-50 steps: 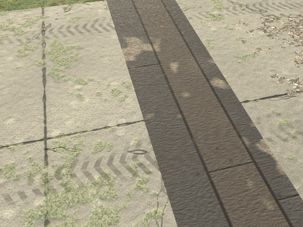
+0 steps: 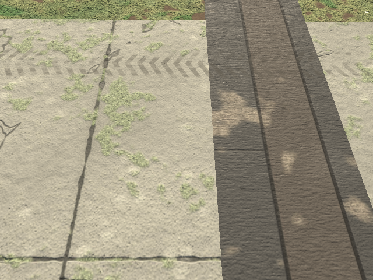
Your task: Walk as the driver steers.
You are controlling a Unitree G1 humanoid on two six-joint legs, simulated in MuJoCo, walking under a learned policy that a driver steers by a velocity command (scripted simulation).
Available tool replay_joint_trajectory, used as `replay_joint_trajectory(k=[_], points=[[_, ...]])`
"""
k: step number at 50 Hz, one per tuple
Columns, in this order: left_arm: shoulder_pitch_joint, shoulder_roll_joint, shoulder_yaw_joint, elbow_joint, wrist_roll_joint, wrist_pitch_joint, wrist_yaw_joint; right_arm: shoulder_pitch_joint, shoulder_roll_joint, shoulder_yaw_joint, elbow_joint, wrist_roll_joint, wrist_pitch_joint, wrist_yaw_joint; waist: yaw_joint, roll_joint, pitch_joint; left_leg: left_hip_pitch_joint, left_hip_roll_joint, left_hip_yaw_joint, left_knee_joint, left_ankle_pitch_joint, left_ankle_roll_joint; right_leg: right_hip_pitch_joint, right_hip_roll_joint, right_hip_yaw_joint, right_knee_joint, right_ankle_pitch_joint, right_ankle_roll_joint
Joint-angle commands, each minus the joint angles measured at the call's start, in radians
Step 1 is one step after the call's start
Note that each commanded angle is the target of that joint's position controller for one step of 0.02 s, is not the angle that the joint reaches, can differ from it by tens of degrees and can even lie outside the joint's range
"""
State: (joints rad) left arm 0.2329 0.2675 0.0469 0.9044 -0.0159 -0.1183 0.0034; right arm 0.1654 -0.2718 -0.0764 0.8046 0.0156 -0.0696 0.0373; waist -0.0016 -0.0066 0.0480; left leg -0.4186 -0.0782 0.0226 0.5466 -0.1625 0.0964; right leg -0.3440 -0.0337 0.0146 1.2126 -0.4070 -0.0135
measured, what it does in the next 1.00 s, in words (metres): walks ahead, turning left: right foot, then left foot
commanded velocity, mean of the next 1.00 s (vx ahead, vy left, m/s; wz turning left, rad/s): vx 0.50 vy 0.00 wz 0.55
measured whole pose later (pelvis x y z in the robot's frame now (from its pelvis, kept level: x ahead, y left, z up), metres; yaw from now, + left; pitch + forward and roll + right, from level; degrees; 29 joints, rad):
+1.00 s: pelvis +0.51 +0.12 +0.00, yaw +34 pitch +2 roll -1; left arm 0.27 0.31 0.06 0.84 -0.03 -0.09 -0.01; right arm 0.14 -0.29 -0.07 0.63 0.01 -0.04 0.04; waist 0.03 -0.01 0.06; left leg -0.44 -0.04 0.04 0.61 -0.20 0.08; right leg -0.31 -0.08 -0.02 1.18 -0.46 0.00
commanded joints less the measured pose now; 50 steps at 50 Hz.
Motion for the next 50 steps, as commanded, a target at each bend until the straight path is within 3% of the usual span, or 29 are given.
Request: replay_joint_trajectory(k=[1, 4, 6, 10, 13, 15, 17, 18, 19, 20, 21, 22, 23, 24, 25, 26, 28, 31, 36, 40, 42, 43, 44, 45, 46, 47, 48, 49, 50], points=[[-0.04, 0.134, 0.036, -0.101, 0.017, -0.027, 0.006, 0.055, -0.101, -0.022, -0.065, -0.014, -0.012, -0.01, 0.0, 0.012, -0.124, 0.334, 0.273, -0.417, -0.294, 0.175, 0.203, -0.304, -0.088, 0.075, -0.038, 0.078, -0.005], [-0.043, 0.099, 0.035, -0.122, 0.03, 0.005, 0.011, 0.071, -0.133, -0.031, -0.072, -0.005, -0.014, -0.026, 0.022, 0.034, -0.091, 0.224, 0.243, -0.346, -0.337, 0.254, 0.213, -0.272, -0.084, 0.051, -0.18, 0.133, 0.04], [-0.12, 0.087, 0.032, -0.152, 0.033, 0.011, 0.015, 0.104, -0.158, -0.039, -0.069, 0.0, -0.012, -0.041, 0.001, 0.038, -0.064, 0.197, 0.219, -0.308, -0.346, 0.257, 0.195, -0.293, -0.066, 0.04, -0.321, 0.25, 0.066], [-0.257, 0.058, 0.02, -0.197, 0.023, 0.002, 0.002, 0.156, -0.157, -0.04, -0.062, 0.006, 0.001, -0.053, -0.054, 0.079, -0.046, 0.159, 0.16, -0.266, -0.322, 0.151, 0.13, -0.204, 0.0, 0.026, -0.609, 0.491, 0.068], [-0.316, 0.078, 0.022, -0.23, 0.011, -0.007, -0.009, 0.2, -0.153, -0.04, -0.048, 0.011, 0.009, -0.054, -0.076, 0.094, -0.042, 0.212, 0.186, -0.329, -0.275, 0.11, 0.117, -0.177, 0.022, 0.044, -0.69, 0.5, 0.057], [-0.318, 0.104, 0.03, -0.241, 0.009, -0.017, -0.018, 0.209, -0.148, -0.039, -0.048, 0.012, 0.016, -0.058, -0.068, 0.101, -0.048, 0.283, 0.21, -0.391, -0.213, 0.098, 0.109, -0.167, 0.029, 0.062, -0.737, 0.438, 0.041], [-0.268, 0.127, 0.039, -0.235, 0.006, -0.029, -0.022, 0.195, -0.152, -0.042, -0.058, 0.007, 0.023, -0.063, -0.034, 0.132, -0.06, 0.316, 0.222, -0.439, -0.149, 0.14, 0.095, -0.097, 0.034, 0.057, -0.762, 0.352, 0.014], [-0.184, 0.144, 0.05, -0.214, 0.01, -0.034, -0.018, 0.176, -0.137, -0.037, -0.068, 0.006, 0.025, -0.062, 0.013, 0.136, -0.095, 0.303, 0.189, -0.431, -0.08, 0.193, 0.075, 0.022, 0.039, 0.038, -0.804, 0.359, -0.011], [-0.056, 0.183, 0.065, -0.195, 0.027, -0.039, -0.012, 0.157, -0.094, -0.02, -0.087, -0.001, 0.021, -0.057, 0.075, 0.106, -0.203, 0.226, 0.136, -0.382, 0.101, 0.194, 0.042, 0.249, -0.049, 0.103, -0.775, 0.361, -0.063], [0.098, 0.265, 0.087, -0.18, 0.044, -0.034, -0.003, 0.231, -0.039, -0.003, -0.112, 0.004, 0.014, -0.056, 0.091, -0.078, -0.364, -0.053, 0.015, -0.253, 0.432, -0.031, -0.031, 0.624, -0.269, 0.397, -0.771, 0.285, -0.182], [0.144, 0.253, 0.088, -0.15, 0.023, -0.018, -0.011, 0.306, -0.05, 0.006, -0.127, 0.019, 0.007, -0.056, 0.064, -0.337, -0.427, -0.298, -0.005, -0.198, 0.658, -0.444, -0.058, 0.755, -0.411, 0.753, -0.867, 0.068, -0.272], [0.093, 0.161, 0.064, -0.175, 0.01, -0.011, -0.01, 0.262, -0.149, -0.016, -0.11, 0.027, 0.01, -0.055, 0.079, -0.197, -0.29, -0.383, 0.066, -0.22, 0.754, -0.387, -0.065, 0.647, -0.384, 0.689, -0.9, -0.075, -0.235], [0.047, 0.122, 0.052, -0.187, 0.014, 0.0, -0.006, 0.172, -0.17, -0.023, -0.125, 0.019, 0.017, -0.054, 0.086, -0.106, -0.178, -0.389, 0.102, -0.18, 0.771, -0.301, -0.071, 0.513, -0.34, 0.534, -0.913, -0.035, -0.192], [-0.001, 0.107, 0.044, -0.185, 0.021, 0.007, -0.006, 0.127, -0.156, -0.024, -0.139, 0.009, 0.021, -0.052, 0.063, -0.06, -0.097, -0.36, 0.132, -0.16, 0.731, -0.238, -0.074, 0.378, -0.295, 0.421, -0.946, 0.068, -0.176], [-0.03, 0.087, 0.037, -0.181, 0.027, 0.008, -0.006, 0.112, -0.141, -0.028, -0.146, 0.003, 0.025, -0.049, 0.039, -0.071, -0.059, -0.327, 0.163, -0.16, 0.684, -0.197, -0.073, 0.294, -0.26, 0.339, -0.974, 0.145, -0.164], [-0.044, 0.087, 0.035, -0.176, 0.03, 0.006, -0.007, 0.126, -0.118, -0.026, -0.148, 0.01, 0.032, -0.044, 0.019, -0.096, -0.042, -0.284, 0.183, -0.149, 0.66, -0.175, -0.073, 0.234, -0.236, 0.272, -1.002, 0.189, -0.157], [-0.042, 0.099, 0.042, -0.163, 0.024, -0.003, -0.01, 0.123, -0.08, -0.019, -0.161, 0.014, 0.043, -0.04, 0.011, -0.099, -0.034, -0.275, 0.197, -0.128, 0.621, -0.14, -0.081, 0.197, -0.226, 0.179, -1.045, 0.274, -0.173], [-0.027, 0.136, 0.057, -0.144, 0.023, -0.008, -0.008, 0.075, -0.07, -0.014, -0.192, 0.007, 0.046, -0.038, 0.013, -0.065, -0.035, -0.319, 0.21, -0.128, 0.513, -0.032, -0.097, 0.227, -0.237, 0.079, -1.067, 0.402, -0.19], [0.006, 0.169, 0.064, -0.121, 0.015, 0.01, 0.0, -0.065, -0.046, 0.0, -0.227, 0.007, 0.031, -0.008, 0.065, -0.05, -0.006, -0.268, 0.188, -0.052, 0.236, 0.188, -0.087, 0.274, -0.206, -0.093, -1.061, 0.473, -0.148], [0.059, 0.205, 0.074, -0.097, -0.003, 0.033, 0.001, -0.157, -0.051, 0.001, -0.276, 0.012, 0.032, 0.014, 0.086, -0.055, 0.03, -0.263, 0.165, -0.001, 0.12, 0.12, -0.053, 0.379, -0.248, -0.139, -1.026, 0.526, -0.126], [0.054, 0.232, 0.082, -0.096, -0.013, 0.046, 0.004, -0.141, -0.078, -0.012, -0.289, 0.007, 0.036, 0.02, 0.054, -0.076, 0.007, -0.192, 0.12, 0.044, 0.091, 0.017, -0.017, 0.424, -0.258, -0.175, -0.933, 0.778, -0.107], [0.051, 0.248, 0.087, -0.098, -0.017, 0.053, 0.008, -0.092, -0.102, -0.025, -0.283, 0.004, 0.04, 0.019, 0.018, -0.096, -0.034, -0.107, 0.081, 0.074, 0.086, -0.035, 0.006, 0.434, -0.254, -0.196, -0.838, 0.956, -0.096], [0.039, 0.253, 0.088, -0.101, -0.021, 0.061, 0.012, 0.032, -0.139, -0.048, -0.253, 0.005, 0.043, 0.016, -0.059, -0.089, -0.102, 0.06, 0.034, 0.098, 0.038, -0.02, 0.037, 0.405, -0.232, -0.225, -0.666, 1.063, -0.077], [0.045, 0.225, 0.075, -0.107, -0.015, 0.061, 0.017, 0.21, -0.201, -0.083, -0.204, 0.008, 0.049, 0.001, -0.144, -0.053, -0.193, 0.346, 0.015, 0.065, -0.002, 0.038, 0.078, 0.253, -0.194, -0.246, -0.426, 0.976, -0.04], [0.102, 0.101, 0.033, -0.137, 0.034, 0.05, 0.009, 0.283, -0.288, -0.098, -0.185, 0.011, 0.052, -0.022, -0.111, 0.184, -0.274, 0.686, 0.267, -0.333, -0.014, 0.044, 0.176, -0.131, -0.103, -0.238, -0.078, 0.241, 0.006], [0.132, 0.079, 0.009, -0.162, 0.018, 0.013, -0.006, 0.268, -0.304, -0.082, -0.219, 0.007, 0.033, -0.015, -0.072, 0.262, -0.456, 0.837, 0.457, -0.845, -0.197, -0.113, 0.336, -0.36, 0.043, -0.025, 0.157, -0.211, 0.025], [0.031, 0.177, 0.037, -0.162, -0.031, -0.003, -0.018, 0.268, -0.208, -0.055, -0.201, -0.005, 0.022, -0.006, -0.125, 0.113, -0.38, 0.786, 0.437, -0.72, -0.234, -0.101, 0.269, -0.455, -0.017, 0.056, 0.195, -0.132, 0.014], [-0.014, 0.172, 0.032, -0.177, -0.042, -0.01, -0.021, 0.223, -0.183, -0.045, -0.193, -0.007, 0.014, -0.005, -0.105, 0.107, -0.25, 0.644, 0.406, -0.553, -0.227, -0.02, 0.228, -0.47, -0.058, 0.037, 0.144, -0.058, -0.003], [-0.026, 0.158, 0.03, -0.162, -0.023, -0.007, -0.013, 0.148, -0.153, -0.033, -0.191, -0.007, 0.009, -0.006, -0.062, 0.034, -0.178, 0.492, 0.362, -0.433, -0.233, 0.066, 0.187, -0.418, -0.106, 0.036, 0.068, 0.017, -0.004]])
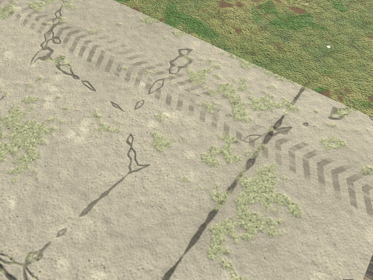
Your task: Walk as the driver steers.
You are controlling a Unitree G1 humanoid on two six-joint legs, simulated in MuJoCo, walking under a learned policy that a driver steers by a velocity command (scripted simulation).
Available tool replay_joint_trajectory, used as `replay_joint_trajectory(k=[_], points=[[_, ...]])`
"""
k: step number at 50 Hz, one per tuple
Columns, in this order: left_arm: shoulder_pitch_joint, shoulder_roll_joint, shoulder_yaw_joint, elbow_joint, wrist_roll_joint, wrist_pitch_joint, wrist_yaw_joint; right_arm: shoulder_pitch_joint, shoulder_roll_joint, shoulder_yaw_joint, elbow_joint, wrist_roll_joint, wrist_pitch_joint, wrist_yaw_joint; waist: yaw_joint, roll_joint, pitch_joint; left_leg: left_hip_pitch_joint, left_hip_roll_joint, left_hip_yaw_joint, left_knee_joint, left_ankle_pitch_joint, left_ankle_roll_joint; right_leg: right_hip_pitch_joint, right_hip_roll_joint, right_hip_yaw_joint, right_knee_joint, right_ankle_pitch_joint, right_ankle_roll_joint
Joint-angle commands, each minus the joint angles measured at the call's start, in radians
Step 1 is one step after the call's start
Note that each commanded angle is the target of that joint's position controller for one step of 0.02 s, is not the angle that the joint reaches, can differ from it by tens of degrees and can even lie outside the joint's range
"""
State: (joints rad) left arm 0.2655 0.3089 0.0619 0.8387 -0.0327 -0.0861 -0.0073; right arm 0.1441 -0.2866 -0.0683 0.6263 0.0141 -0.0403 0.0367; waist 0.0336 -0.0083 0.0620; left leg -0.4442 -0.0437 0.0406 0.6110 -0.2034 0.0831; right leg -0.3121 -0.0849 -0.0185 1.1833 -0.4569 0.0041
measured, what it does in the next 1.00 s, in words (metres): walks ahead, turning right: right foot, then left foot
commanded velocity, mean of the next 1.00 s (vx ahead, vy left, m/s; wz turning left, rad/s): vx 0.50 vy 0.00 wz -0.41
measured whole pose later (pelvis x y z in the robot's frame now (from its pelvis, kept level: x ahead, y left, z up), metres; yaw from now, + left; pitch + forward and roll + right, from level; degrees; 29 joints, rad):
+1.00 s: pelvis +0.58 -0.10 +0.00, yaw -31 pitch +2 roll +1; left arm 0.35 0.31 0.07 0.71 -0.03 -0.03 0.01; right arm 0.12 -0.27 -0.05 0.67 -0.01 -0.12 0.01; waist 0.04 -0.04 0.00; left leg -0.43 -0.03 -0.01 0.56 -0.18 0.02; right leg -0.31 0.07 0.16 1.06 -0.49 -0.03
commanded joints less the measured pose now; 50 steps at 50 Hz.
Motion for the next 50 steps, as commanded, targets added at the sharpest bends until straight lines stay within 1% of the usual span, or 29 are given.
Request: replay_joint_trajectory(k=[1, 4, 6, 9, 12, 17, 18, 20, 21, 22, 23, 24, 25, 26, 27, 28, 29, 30, 33, 37, 40, 42, 44, 45, 46, 47, 48, 49, 50], points=[[-0.045, 0.122, 0.021, -0.085, 0.008, -0.027, 0.0, 0.118, -0.104, -0.029, -0.015, -0.013, -0.027, -0.006, -0.061, 0.056, -0.15, 0.405, 0.294, -0.366, -0.321, 0.194, 0.182, -0.386, -0.08, 0.077, 0.039, 0.115, -0.017], [0.027, 0.084, 0.018, -0.051, 0.007, 0.017, -0.002, 0.084, -0.1, -0.027, 0.007, -0.022, -0.054, -0.009, -0.01, 0.072, -0.121, 0.275, 0.269, -0.236, -0.414, 0.269, 0.176, -0.299, -0.09, 0.08, -0.015, 0.212, 0.005], [-0.015, 0.068, 0.016, -0.061, 0.008, 0.03, 0.004, 0.097, -0.108, -0.031, 0.032, -0.03, -0.067, -0.016, -0.019, 0.057, -0.075, 0.266, 0.261, -0.157, -0.451, 0.296, 0.163, -0.354, -0.08, 0.1, -0.083, 0.299, 0.021], [-0.074, 0.053, 0.015, -0.077, 0.009, 0.025, 0.0, 0.113, -0.101, -0.028, 0.059, -0.034, -0.069, -0.03, -0.042, 0.056, -0.042, 0.306, 0.237, -0.051, -0.469, 0.301, 0.123, -0.4, -0.046, 0.124, -0.252, 0.475, 0.026], [-0.148, 0.028, 0.005, -0.098, 0.011, 0.016, -0.017, 0.121, -0.113, -0.029, 0.077, -0.029, -0.069, -0.037, -0.074, 0.056, -0.012, 0.336, 0.236, 0.021, -0.49, 0.286, 0.092, -0.375, -0.02, 0.075, -0.424, 0.606, 0.014], [-0.256, 0.009, -0.008, -0.168, 0.014, 0.012, -0.052, 0.189, -0.134, -0.04, 0.13, -0.013, -0.041, -0.047, -0.119, 0.044, 0.032, 0.531, 0.303, 0.067, -0.424, 0.416, 0.08, -0.454, 0.003, 0.018, -0.557, 0.51, -0.033], [-0.261, 0.013, -0.007, -0.183, 0.015, 0.012, -0.06, 0.187, -0.142, -0.043, 0.133, -0.009, -0.031, -0.051, -0.112, 0.051, 0.028, 0.564, 0.313, 0.076, -0.389, 0.497, 0.072, -0.452, 0.015, -0.002, -0.567, 0.456, -0.047], [-0.219, 0.041, 0.006, -0.197, 0.015, 0.016, -0.068, 0.161, -0.173, -0.051, 0.126, -0.005, -0.014, -0.063, -0.071, 0.093, -0.029, 0.593, 0.314, 0.106, -0.267, 0.834, 0.046, -0.348, 0.072, -0.065, -0.568, 0.344, -0.085], [-0.153, 0.069, 0.02, -0.191, 0.015, 0.021, -0.066, 0.151, -0.188, -0.054, 0.122, -0.004, -0.006, -0.071, -0.031, 0.116, -0.08, 0.592, 0.308, 0.12, -0.16, 0.994, 0.031, -0.25, 0.112, -0.092, -0.558, 0.293, -0.108], [-0.021, 0.114, 0.045, -0.167, 0.014, 0.023, -0.06, 0.134, -0.193, -0.052, 0.119, -0.002, 0.001, -0.076, 0.047, 0.108, -0.151, 0.535, 0.282, 0.141, 0.021, 1.032, 0.006, -0.062, 0.15, -0.098, -0.597, 0.314, -0.141], [0.138, 0.182, 0.075, -0.138, 0.013, 0.029, -0.043, 0.132, -0.178, -0.043, 0.109, -0.005, -0.005, -0.082, 0.13, 0.046, -0.241, 0.343, 0.24, 0.147, 0.288, 0.822, -0.034, 0.234, 0.105, 0.02, -0.644, 0.375, -0.192], [0.176, 0.289, 0.098, -0.134, 0.009, 0.028, -0.029, 0.251, -0.03, 0.003, 0.063, -0.04, -0.032, -0.062, 0.033, -0.226, -0.351, -0.119, 0.046, 0.099, 0.682, -0.104, -0.107, 0.632, -0.167, 0.543, -0.666, 0.313, -0.383], [0.197, 0.23, 0.078, -0.155, 0.009, 0.02, -0.03, 0.185, -0.074, 0.008, 0.055, -0.017, -0.075, -0.042, 0.082, -0.172, -0.495, -0.287, -0.036, -0.13, 0.847, -0.382, -0.106, 0.762, -0.253, 0.88, -0.834, 0.213, -0.462], [0.167, 0.176, 0.063, -0.153, 0.018, 0.017, -0.027, 0.088, -0.129, -0.007, 0.027, 0.024, -0.099, -0.027, 0.107, -0.11, -0.366, -0.38, 0.034, -0.174, 0.839, -0.307, -0.08, 0.695, -0.224, 0.726, -0.86, 0.219, -0.396], [0.108, 0.145, 0.055, -0.163, 0.014, 0.015, -0.024, 0.047, -0.121, 0.001, 0.011, 0.022, -0.112, -0.027, 0.072, -0.027, -0.258, -0.369, 0.08, -0.161, 0.746, -0.225, -0.065, 0.543, -0.181, 0.6, -0.863, 0.271, -0.355], [0.039, 0.117, 0.045, -0.177, 0.013, 0.016, -0.023, 0.028, -0.12, -0.003, 0.013, -0.003, -0.113, -0.034, 0.024, 0.027, -0.169, -0.321, 0.111, -0.144, 0.645, -0.187, -0.07, 0.38, -0.142, 0.506, -0.875, 0.38, -0.329], [-0.003, 0.09, 0.035, -0.195, 0.024, 0.016, -0.019, 0.042, -0.133, -0.013, 0.015, -0.019, -0.102, -0.037, -0.012, 0.013, -0.14, -0.245, 0.135, -0.144, 0.591, -0.16, -0.078, 0.27, -0.114, 0.443, -0.898, 0.468, -0.321], [-0.024, 0.09, 0.034, -0.209, 0.029, 0.018, -0.017, 0.06, -0.129, -0.015, 0.014, -0.023, -0.089, -0.037, -0.036, -0.008, -0.124, -0.2, 0.139, -0.139, 0.557, -0.148, -0.09, 0.2, -0.096, 0.422, -0.92, 0.508, -0.323], [-0.024, 0.125, 0.043, -0.208, 0.023, 0.015, -0.001, 0.062, -0.089, -0.004, 0.011, -0.031, -0.061, -0.044, -0.054, -0.018, -0.094, -0.162, 0.138, -0.1, 0.399, -0.088, -0.138, 0.068, -0.06, 0.327, -0.949, 0.605, -0.318], [0.017, 0.146, 0.051, -0.192, 0.01, 0.03, 0.018, -0.088, -0.049, 0.016, -0.017, -0.028, -0.062, -0.039, 0.007, -0.064, -0.079, -0.074, 0.08, -0.077, 0.078, 0.207, -0.162, 0.0, 0.02, 0.245, -0.924, 0.497, -0.244], [0.072, 0.148, 0.052, -0.175, 0.005, 0.042, 0.02, -0.16, -0.07, 0.01, -0.036, -0.01, -0.073, -0.026, 0.041, -0.084, -0.086, -0.034, 0.043, -0.092, -0.044, 0.264, -0.158, 0.05, -0.002, 0.313, -0.881, 0.403, -0.222], [0.085, 0.139, 0.051, -0.172, 0.004, 0.047, 0.022, -0.163, -0.099, -0.002, -0.04, -0.006, -0.082, -0.019, 0.032, -0.095, -0.09, -0.018, 0.038, -0.118, -0.1, 0.215, -0.138, 0.114, -0.028, 0.386, -0.826, 0.348, -0.207], [0.064, 0.135, 0.052, -0.178, 0.008, 0.051, 0.023, -0.108, -0.121, -0.018, -0.029, -0.002, -0.093, -0.017, -0.009, -0.124, -0.092, 0.053, 0.038, -0.116, -0.134, 0.149, -0.103, 0.138, -0.04, 0.438, -0.763, 0.342, -0.185], [0.051, 0.112, 0.045, -0.186, 0.011, 0.051, 0.022, -0.032, -0.136, -0.03, -0.01, -0.006, -0.097, -0.021, -0.051, -0.125, -0.119, 0.163, 0.043, -0.104, -0.17, 0.149, -0.076, 0.123, -0.009, 0.427, -0.697, 0.366, -0.161], [0.044, 0.06, 0.026, -0.201, 0.018, 0.046, 0.018, 0.085, -0.176, -0.045, 0.002, -0.024, -0.103, -0.029, -0.109, -0.079, -0.217, 0.367, 0.148, -0.191, -0.154, 0.119, -0.021, 0.053, 0.041, 0.37, -0.505, 0.342, -0.124], [0.142, -0.01, 0.004, -0.224, 0.015, 0.038, 0.019, 0.211, -0.26, -0.065, 0.016, -0.045, -0.098, -0.036, -0.102, 0.141, -0.365, 0.714, 0.377, -0.532, -0.186, 0.006, 0.107, -0.219, 0.173, 0.229, -0.17, 0.058, -0.053], [0.19, 0.033, 0.002, -0.238, -0.005, 0.031, 0.019, 0.262, -0.253, -0.069, 0.049, -0.024, -0.085, -0.026, -0.09, 0.351, -0.39, 0.788, 0.49, -0.878, -0.285, -0.27, 0.192, -0.451, 0.155, 0.184, 0.044, -0.156, -0.029], [0.129, 0.123, 0.025, -0.221, -0.009, 0.036, 0.02, 0.211, -0.163, -0.046, 0.029, -0.014, -0.08, -0.028, -0.115, 0.205, -0.256, 0.684, 0.447, -0.777, -0.316, -0.39, 0.153, -0.513, 0.097, 0.204, 0.131, -0.067, -0.018], [0.042, 0.14, 0.032, -0.235, 0.003, 0.043, 0.019, 0.167, -0.127, -0.034, 0.025, -0.016, -0.07, -0.033, -0.12, 0.129, -0.161, 0.566, 0.401, -0.61, -0.317, -0.306, 0.111, -0.512, 0.065, 0.165, 0.14, 0.014, -0.014]])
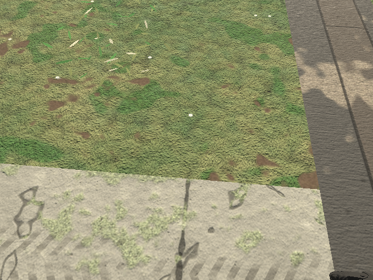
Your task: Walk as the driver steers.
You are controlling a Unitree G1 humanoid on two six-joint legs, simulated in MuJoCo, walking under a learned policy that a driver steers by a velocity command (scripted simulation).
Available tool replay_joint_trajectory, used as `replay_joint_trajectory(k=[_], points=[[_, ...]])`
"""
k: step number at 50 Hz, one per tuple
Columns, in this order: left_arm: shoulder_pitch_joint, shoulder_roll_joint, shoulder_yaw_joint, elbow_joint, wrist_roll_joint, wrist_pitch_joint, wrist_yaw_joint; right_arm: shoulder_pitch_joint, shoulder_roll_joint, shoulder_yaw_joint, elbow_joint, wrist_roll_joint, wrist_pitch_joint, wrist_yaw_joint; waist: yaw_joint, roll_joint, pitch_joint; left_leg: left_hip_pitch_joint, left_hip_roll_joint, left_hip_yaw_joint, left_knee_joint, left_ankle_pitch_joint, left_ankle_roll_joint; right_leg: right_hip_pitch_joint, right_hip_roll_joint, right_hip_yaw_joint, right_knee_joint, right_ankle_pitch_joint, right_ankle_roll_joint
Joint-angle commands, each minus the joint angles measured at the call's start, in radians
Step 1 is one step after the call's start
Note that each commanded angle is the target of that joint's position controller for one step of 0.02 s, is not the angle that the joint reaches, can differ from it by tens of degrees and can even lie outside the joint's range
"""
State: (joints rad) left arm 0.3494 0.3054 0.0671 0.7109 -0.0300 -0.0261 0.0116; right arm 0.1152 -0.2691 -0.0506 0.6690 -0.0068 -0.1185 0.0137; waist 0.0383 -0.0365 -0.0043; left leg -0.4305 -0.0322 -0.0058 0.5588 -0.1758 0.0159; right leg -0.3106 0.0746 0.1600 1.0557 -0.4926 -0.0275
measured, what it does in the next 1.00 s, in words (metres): walks ahead: right foot, then left foot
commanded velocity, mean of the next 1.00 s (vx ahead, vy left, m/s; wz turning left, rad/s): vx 0.17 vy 0.00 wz -0.20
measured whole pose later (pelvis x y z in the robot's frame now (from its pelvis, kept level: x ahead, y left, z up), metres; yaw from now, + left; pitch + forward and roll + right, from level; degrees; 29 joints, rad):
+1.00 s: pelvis +0.26 -0.02 +0.01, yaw -10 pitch -1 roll +0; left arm 0.19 0.23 0.05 0.88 0.01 0.01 0.02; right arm 0.20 -0.22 -0.01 0.94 -0.01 -0.02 -0.02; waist 0.00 0.00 0.03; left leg -0.20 0.02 0.00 0.54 -0.33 -0.01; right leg -0.28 0.00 0.01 0.52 -0.22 0.01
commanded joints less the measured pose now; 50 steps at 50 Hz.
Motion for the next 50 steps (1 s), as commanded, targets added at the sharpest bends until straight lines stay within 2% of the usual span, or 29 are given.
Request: replay_joint_trajectory(k=[1, 2, 4, 5, 7, 8, 11, 13, 15, 17, 18, 19, 20, 21, 22, 23, 24, 26, 27, 31, 33, 34, 35, 36, 37, 38, 40, 42, 50], points=[[-0.081, 0.131, 0.028, -0.119, 0.011, -0.014, -0.002, 0.156, -0.124, -0.042, -0.016, -0.002, 0.013, -0.011, -0.106, 0.121, -0.035, 0.442, 0.345, -0.448, -0.284, -0.208, 0.163, -0.484, -0.122, -0.025, 0.23, 0.109, 0.021], [-0.094, 0.118, 0.031, -0.126, 0.012, -0.011, -0.007, 0.13, -0.103, -0.034, -0.01, -0.006, 0.015, -0.013, -0.085, 0.135, 0.0, 0.371, 0.309, -0.36, -0.308, -0.117, 0.153, -0.453, -0.149, -0.026, 0.189, 0.148, 0.021], [-0.078, 0.078, 0.026, -0.128, 0.001, -0.001, -0.015, 0.117, -0.096, -0.033, 0.005, -0.004, 0.009, -0.014, -0.062, 0.167, 0.013, 0.302, 0.28, -0.245, -0.352, -0.024, 0.152, -0.399, -0.172, -0.051, 0.145, 0.179, 0.025], [-0.086, 0.063, 0.022, -0.133, 0.002, 0.004, -0.016, 0.12, -0.105, -0.036, 0.015, 0.0, 0.005, -0.014, -0.059, 0.161, 0.018, 0.294, 0.282, -0.204, -0.37, 0.019, 0.162, -0.405, -0.177, -0.059, 0.123, 0.195, 0.03], [-0.129, 0.039, 0.014, -0.15, 0.014, 0.006, -0.012, 0.122, -0.133, -0.044, 0.039, -0.006, 0.002, -0.014, -0.053, 0.123, 0.04, 0.278, 0.291, -0.135, -0.369, 0.277, 0.187, -0.407, -0.166, -0.062, 0.022, 0.221, 0.049], [-0.137, 0.029, 0.009, -0.152, 0.02, 0.004, -0.012, 0.116, -0.146, -0.047, 0.049, -0.006, 0.006, -0.015, -0.047, 0.115, 0.031, 0.284, 0.288, -0.092, -0.354, 0.405, 0.19, -0.389, -0.161, -0.072, -0.041, 0.25, 0.055], [-0.188, 0.002, -0.004, -0.15, 0.025, -0.009, -0.027, 0.1, -0.166, -0.049, 0.071, 0.008, 0.025, -0.021, -0.061, 0.122, -0.003, 0.27, 0.24, 0.04, -0.324, 0.548, 0.16, -0.258, -0.132, -0.135, -0.275, 0.428, 0.051], [-0.24, 0.003, -0.004, -0.159, 0.022, -0.015, -0.042, 0.135, -0.178, -0.049, 0.097, 0.02, 0.035, -0.023, -0.084, 0.127, -0.02, 0.304, 0.241, 0.054, -0.299, 0.545, 0.146, -0.197, -0.109, -0.154, -0.383, 0.495, 0.04], [-0.258, 0.024, 0.004, -0.171, 0.024, -0.018, -0.05, 0.147, -0.195, -0.052, 0.115, 0.033, 0.042, -0.022, -0.076, 0.137, -0.031, 0.352, 0.264, 0.037, -0.248, 0.545, 0.132, -0.16, -0.096, -0.153, -0.457, 0.467, 0.012], [-0.183, 0.056, 0.022, -0.149, 0.036, -0.02, -0.049, 0.124, -0.202, -0.054, 0.122, 0.047, 0.048, -0.024, -0.018, 0.131, -0.067, 0.366, 0.248, 0.044, -0.127, 0.59, 0.098, -0.026, -0.062, -0.175, -0.579, 0.507, -0.03], [-0.116, 0.097, 0.039, -0.127, 0.043, -0.02, -0.039, 0.15, -0.177, -0.046, 0.132, 0.042, 0.046, -0.023, 0.009, 0.097, -0.106, 0.335, 0.203, 0.071, -0.006, 0.569, 0.065, 0.106, -0.05, -0.18, -0.634, 0.62, -0.058], [-0.031, 0.173, 0.055, -0.123, 0.058, -0.017, -0.023, 0.175, -0.131, -0.026, 0.114, 0.006, 0.04, -0.023, 0.028, -0.015, -0.212, 0.188, 0.143, 0.111, 0.209, 0.284, 0.008, 0.337, -0.214, -0.018, -0.561, 1.079, -0.116], [-0.06, 0.18, 0.033, -0.138, 0.075, -0.01, -0.013, 0.312, -0.044, 0.015, 0.118, -0.022, 0.039, -0.004, -0.044, -0.218, -0.351, -0.08, 0.046, 0.051, 0.529, -0.516, -0.062, 0.601, -0.487, 0.291, -0.51, 1.397, -0.325], [-0.041, 0.104, 0.016, -0.128, 0.056, -0.003, -0.024, 0.313, -0.113, 0.002, 0.155, 0.005, 0.053, 0.003, -0.001, -0.142, -0.451, -0.065, 0.079, -0.083, 0.589, -0.551, -0.069, 0.542, -0.477, 0.326, -0.56, 1.167, -0.346], [-0.092, 0.077, 0.007, -0.123, 0.044, -0.002, -0.032, 0.214, -0.152, -0.01, 0.131, 0.03, 0.068, 0.002, 0.003, -0.095, -0.319, -0.119, 0.101, -0.068, 0.6, -0.51, -0.074, 0.451, -0.406, 0.237, -0.602, 1.022, -0.301], [-0.152, 0.061, 0.001, -0.114, 0.037, -0.003, -0.033, 0.16, -0.137, -0.007, 0.123, 0.027, 0.083, -0.009, -0.015, -0.051, -0.227, -0.143, 0.12, -0.056, 0.555, -0.462, -0.077, 0.349, -0.363, 0.187, -0.634, 0.894, -0.256], [-0.199, 0.055, -0.003, -0.113, 0.037, -0.002, -0.033, 0.145, -0.136, -0.01, 0.128, 0.014, 0.1, -0.022, -0.035, -0.038, -0.167, -0.108, 0.134, -0.059, 0.499, -0.424, -0.086, 0.231, -0.342, 0.15, -0.668, 0.798, -0.231], [-0.265, 0.083, 0.009, -0.106, 0.054, 0.005, -0.028, 0.18, -0.116, -0.008, 0.145, 0.009, 0.128, -0.038, -0.082, -0.083, -0.122, 0.045, 0.118, -0.028, 0.381, -0.341, -0.1, 0.034, -0.29, 0.077, -0.732, 0.664, -0.208], [-0.278, 0.078, 0.009, -0.1, 0.059, 0.006, -0.025, 0.199, -0.099, -0.005, 0.157, 0.006, 0.133, -0.043, -0.089, -0.093, -0.126, 0.095, 0.109, -0.018, 0.326, -0.311, -0.101, 0.0, -0.278, 0.052, -0.742, 0.629, -0.209], [-0.292, 0.046, 0.0, -0.067, 0.051, 0.013, -0.011, 0.178, -0.076, 0.001, 0.175, -0.002, 0.136, -0.043, -0.083, -0.093, -0.13, 0.235, 0.093, -0.001, 0.104, -0.088, -0.073, -0.056, -0.253, 0.022, -0.755, 0.329, -0.177], [-0.271, 0.013, -0.012, -0.038, 0.047, 0.016, -0.012, 0.167, -0.07, 0.004, 0.177, -0.024, 0.135, -0.036, -0.09, -0.069, -0.09, 0.319, 0.083, 0.006, -0.033, 0.015, -0.041, -0.118, -0.203, 0.001, -0.753, 0.063, -0.102], [-0.239, -0.002, -0.018, -0.016, 0.052, 0.017, -0.013, 0.145, -0.098, 0.003, 0.16, -0.034, 0.133, -0.036, -0.075, -0.03, -0.041, 0.31, 0.135, -0.056, -0.101, 0.02, -0.013, -0.143, -0.167, -0.015, -0.729, -0.026, -0.049], [-0.196, 0.01, -0.012, -0.012, 0.053, 0.016, -0.014, 0.103, -0.17, -0.013, 0.15, -0.022, 0.133, -0.042, -0.023, 0.083, 0.015, 0.206, 0.173, -0.085, -0.128, -0.12, 0.022, -0.118, -0.108, -0.066, -0.697, -0.004, -0.007], [-0.215, 0.009, -0.011, -0.008, 0.054, 0.018, -0.008, 0.075, -0.141, -0.01, 0.159, -0.016, 0.129, -0.04, -0.025, 0.153, 0.035, 0.061, 0.155, -0.092, -0.181, -0.323, 0.034, -0.001, -0.08, -0.111, -0.65, 0.1, 0.017], [-0.23, 0.019, -0.007, -0.005, 0.051, 0.019, -0.002, 0.054, -0.103, 0.001, 0.158, -0.021, 0.119, -0.039, -0.025, 0.165, 0.05, 0.007, 0.143, -0.091, -0.213, -0.359, 0.017, 0.063, -0.081, -0.115, -0.615, 0.169, 0.018], [-0.224, 0.015, -0.005, 0.004, 0.049, 0.021, 0.003, 0.044, -0.087, 0.007, 0.164, -0.023, 0.11, -0.039, -0.019, 0.172, 0.044, -0.001, 0.139, -0.085, -0.219, -0.324, 0.0, 0.095, -0.086, -0.116, -0.6, 0.214, 0.01], [-0.202, 0.02, -0.001, 0.027, 0.052, 0.024, 0.008, 0.056, -0.078, 0.011, 0.176, -0.012, 0.091, -0.037, -0.024, 0.144, 0.034, 0.049, 0.126, -0.069, -0.191, -0.219, -0.015, 0.097, -0.094, -0.105, -0.6, 0.277, -0.002], [-0.198, 0.015, -0.001, 0.047, 0.049, 0.021, 0.007, 0.087, -0.087, 0.01, 0.195, -0.005, 0.084, -0.038, -0.038, 0.098, 0.01, 0.101, 0.118, -0.057, -0.16, -0.13, -0.015, 0.099, -0.099, -0.103, -0.598, 0.341, -0.005], [-0.183, 0.018, 0.005, 0.134, 0.035, 0.024, 0.014, 0.103, -0.079, 0.014, 0.246, 0.001, 0.092, -0.039, -0.049, 0.035, -0.027, 0.181, 0.095, -0.031, -0.126, 0.063, -0.004, 0.149, -0.108, -0.108, -0.579, 0.515, 0.005]])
